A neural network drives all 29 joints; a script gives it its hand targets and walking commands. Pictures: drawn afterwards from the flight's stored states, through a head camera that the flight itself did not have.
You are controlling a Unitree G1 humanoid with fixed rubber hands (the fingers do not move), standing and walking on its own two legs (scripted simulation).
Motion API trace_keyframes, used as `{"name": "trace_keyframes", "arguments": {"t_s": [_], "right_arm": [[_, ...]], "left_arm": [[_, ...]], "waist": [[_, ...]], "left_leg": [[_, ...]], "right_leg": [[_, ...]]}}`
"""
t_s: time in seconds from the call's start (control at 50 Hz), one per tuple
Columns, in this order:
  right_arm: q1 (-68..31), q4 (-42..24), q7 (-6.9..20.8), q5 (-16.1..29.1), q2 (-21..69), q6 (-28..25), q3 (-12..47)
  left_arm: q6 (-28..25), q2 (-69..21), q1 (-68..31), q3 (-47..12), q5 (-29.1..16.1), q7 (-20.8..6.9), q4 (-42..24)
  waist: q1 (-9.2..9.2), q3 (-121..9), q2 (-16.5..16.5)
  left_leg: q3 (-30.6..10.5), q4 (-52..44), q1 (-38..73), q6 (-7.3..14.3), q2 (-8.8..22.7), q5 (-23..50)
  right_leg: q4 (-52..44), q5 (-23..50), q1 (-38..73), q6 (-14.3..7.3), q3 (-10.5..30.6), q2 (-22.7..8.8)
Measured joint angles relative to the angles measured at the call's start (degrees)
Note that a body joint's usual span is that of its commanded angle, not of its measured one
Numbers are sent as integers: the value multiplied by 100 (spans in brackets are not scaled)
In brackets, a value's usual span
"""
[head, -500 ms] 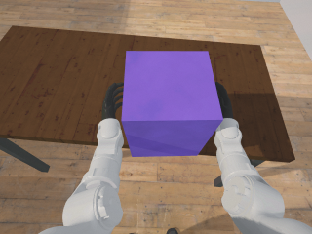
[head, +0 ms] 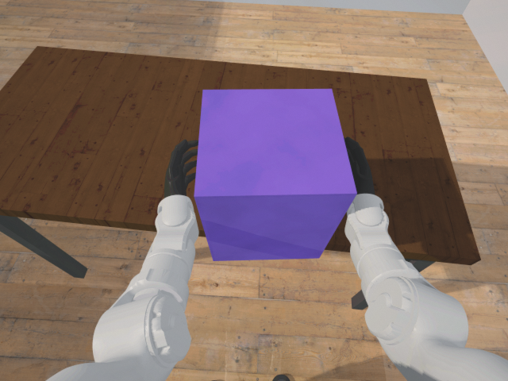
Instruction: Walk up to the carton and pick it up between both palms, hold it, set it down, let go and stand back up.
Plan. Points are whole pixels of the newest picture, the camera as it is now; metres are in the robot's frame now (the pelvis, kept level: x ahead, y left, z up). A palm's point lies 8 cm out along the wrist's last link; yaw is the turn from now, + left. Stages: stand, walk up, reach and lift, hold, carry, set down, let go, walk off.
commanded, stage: reach and lift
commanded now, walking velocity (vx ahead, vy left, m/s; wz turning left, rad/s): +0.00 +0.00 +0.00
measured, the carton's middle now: (267, 182) +0.44 +0.00 +0.00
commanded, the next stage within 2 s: none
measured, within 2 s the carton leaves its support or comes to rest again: leaves its support in 0.32 s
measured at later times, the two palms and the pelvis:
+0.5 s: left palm (162, 178) +0.40 +0.17 +0.06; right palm (355, 178) +0.41 -0.13 +0.07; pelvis +0.01 +0.02 +0.00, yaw +1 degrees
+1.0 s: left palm (151, 157) +0.39 +0.17 +0.13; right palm (369, 159) +0.40 -0.13 +0.13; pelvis -0.01 +0.01 +0.01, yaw +1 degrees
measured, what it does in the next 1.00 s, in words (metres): stands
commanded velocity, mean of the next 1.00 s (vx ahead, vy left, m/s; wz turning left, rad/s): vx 0.00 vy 0.00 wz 0.00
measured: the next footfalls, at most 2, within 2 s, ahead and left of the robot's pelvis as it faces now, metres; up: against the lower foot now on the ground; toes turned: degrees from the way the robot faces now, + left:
none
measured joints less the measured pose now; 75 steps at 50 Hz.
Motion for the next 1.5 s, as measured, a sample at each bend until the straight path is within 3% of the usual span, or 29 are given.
{"name": "trace_keyframes", "arguments": {"t_s": [0.14, 0.34, 0.54, 0.62, 0.68, 0.82, 0.98, 1.1, 1.28, 1.5], "right_arm": [[79, 79, -127, 403, -62, 96, 534], [380, -132, -281, 1360, -104, 327, 1624], [613, -871, -316, 2306, -166, 1063, 2371], [197, -425, -43, 2434, -414, 1497, 2067], [-55, -485, 107, 2562, -524, 1905, 2035], [-460, -906, 99, 2335, -396, 2517, 1773], [-40, -1484, 24, 1828, 95, 2633, 1428], [883, -2330, -301, 2393, 304, 2710, 2168], [1008, -3024, -434, 2948, 80, 3433, 2547], [375, -2684, -266, 2817, 150, 3921, 2209]], "left_arm": [[-16, 105, 31, -199, -267, 44, 227], [-13, 277, 243, -795, -889, 96, 332], [603, 460, 260, -1538, -1403, 192, -89], [1364, 303, -205, -1401, -1280, 399, -82], [1841, 288, -413, -1420, -1301, 527, -263], [2329, 271, -583, -871, -883, 288, -813], [2800, 88, -175, -354, -268, -205, -1637], [3166, 221, 561, -990, -542, -341, -2543], [4016, 317, 304, -1347, -759, -205, -2968], [4773, 240, -45, -970, -41, -405, -3262]], "waist": [[-36, -56, 54], [-114, -203, 171], [-196, -228, 190], [89, -225, 42], [149, -194, 31], [-43, 246, 9], [-189, 776, -76], [-522, 829, -75], [-477, 721, -71], [-567, 793, -290]], "left_leg": [[-8, 37, 75, 2, 1, -70], [-59, 234, 153, 58, -11, -236], [-145, 439, 491, 133, -49, -365], [-8, 354, 639, 146, -53, -314], [11, 317, 699, 124, -17, -276], [-35, -9, 1323, 92, -48, -122], [-47, -274, 2104, 80, -79, -66], [-232, -79, 2172, 119, -127, -157], [-163, 124, 1987, 248, -212, -155], [-153, -33, 2416, 285, -276, -151]], "right_leg": [[43, -80, 80, 10, -12, -3], [42, -153, 275, 87, -24, -11], [30, -188, 745, 168, -24, -28], [70, -153, 784, 173, 115, -33], [-45, -65, 871, 157, 138, 8], [-236, -4, 1449, 129, 107, -5], [-333, -52, 2163, 131, 101, -26], [-366, -86, 2411, 181, -58, -68], [-217, -24, 2229, 286, 37, -152], [-270, -76, 2613, 334, 76, -202]]}}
